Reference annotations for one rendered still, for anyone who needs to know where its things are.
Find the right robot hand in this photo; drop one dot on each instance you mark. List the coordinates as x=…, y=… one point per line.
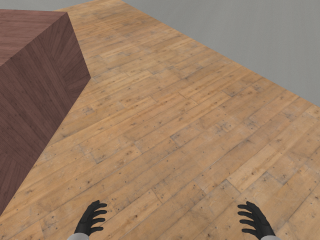
x=259, y=222

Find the left robot hand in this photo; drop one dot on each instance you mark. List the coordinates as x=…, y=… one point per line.
x=86, y=221

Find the pedestal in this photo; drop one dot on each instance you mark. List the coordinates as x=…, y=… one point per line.
x=42, y=74

